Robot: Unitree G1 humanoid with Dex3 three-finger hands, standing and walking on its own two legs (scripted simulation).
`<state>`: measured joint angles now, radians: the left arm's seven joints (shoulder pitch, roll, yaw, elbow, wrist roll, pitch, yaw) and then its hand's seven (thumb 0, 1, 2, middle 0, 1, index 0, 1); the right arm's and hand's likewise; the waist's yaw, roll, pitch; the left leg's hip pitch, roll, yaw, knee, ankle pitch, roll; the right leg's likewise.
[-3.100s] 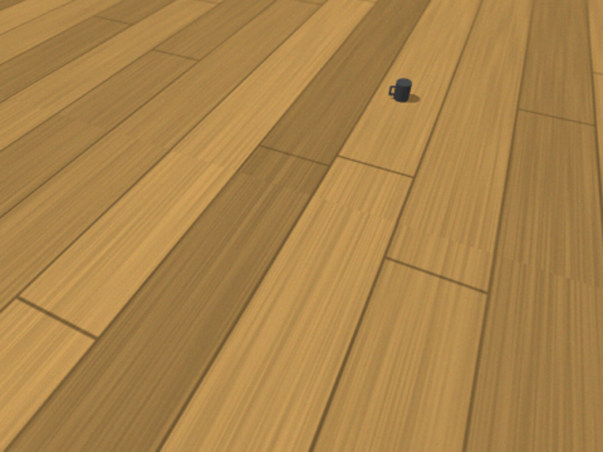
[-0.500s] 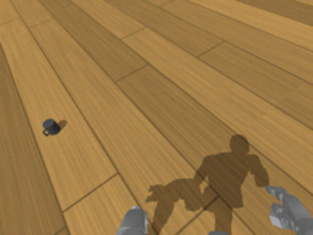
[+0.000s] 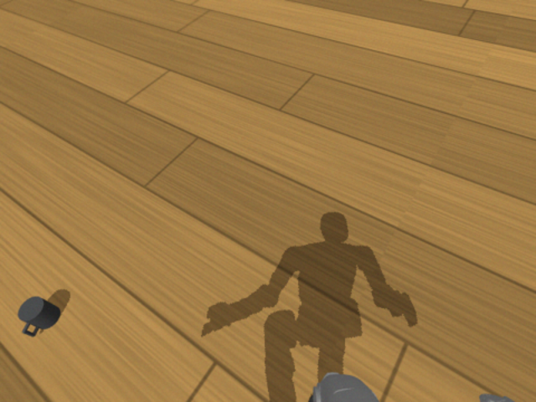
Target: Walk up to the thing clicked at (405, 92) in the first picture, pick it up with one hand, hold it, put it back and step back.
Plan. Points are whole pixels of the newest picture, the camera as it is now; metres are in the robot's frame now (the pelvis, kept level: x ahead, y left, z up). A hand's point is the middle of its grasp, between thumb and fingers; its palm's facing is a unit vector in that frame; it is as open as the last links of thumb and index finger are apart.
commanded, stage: walk up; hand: left
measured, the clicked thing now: (37, 317) +0.58 +0.88 -0.70
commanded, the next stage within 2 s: none
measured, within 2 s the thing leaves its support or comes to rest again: neither
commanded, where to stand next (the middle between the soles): +0.14 +0.91 m, yaw -34 degrees
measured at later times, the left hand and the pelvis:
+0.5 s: hand out of the picture +0.19 +0.55 -0.14, palm faces -0.17 -0.78 -0.61, open 7.4 cm; pelvis +0.05 +0.23 -0.02, yaw -9 degrees
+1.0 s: hand out of the picture +0.21 +0.79 -0.13, palm faces -0.25 -0.71 -0.66, open 7.4 cm; pelvis +0.06 +0.47 -0.04, yaw -17 degrees
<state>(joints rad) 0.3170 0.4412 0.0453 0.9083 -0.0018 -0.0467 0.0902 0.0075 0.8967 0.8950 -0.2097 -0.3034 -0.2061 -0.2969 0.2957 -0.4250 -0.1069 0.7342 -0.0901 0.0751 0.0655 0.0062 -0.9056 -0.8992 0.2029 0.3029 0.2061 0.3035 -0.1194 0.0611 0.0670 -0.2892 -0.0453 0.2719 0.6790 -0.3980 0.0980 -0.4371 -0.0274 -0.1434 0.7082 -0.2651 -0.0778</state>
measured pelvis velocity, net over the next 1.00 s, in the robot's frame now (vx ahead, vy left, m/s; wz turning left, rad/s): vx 0.06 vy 0.47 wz -0.29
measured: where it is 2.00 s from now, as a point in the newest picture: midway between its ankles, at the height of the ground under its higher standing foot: outside the picture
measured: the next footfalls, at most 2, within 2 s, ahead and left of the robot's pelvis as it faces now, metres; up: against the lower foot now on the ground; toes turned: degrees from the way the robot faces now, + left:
left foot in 0.36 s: +0.13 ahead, +0.36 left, +0.00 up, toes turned -5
right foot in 0.62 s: +0.15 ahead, +0.18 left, +0.00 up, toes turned -16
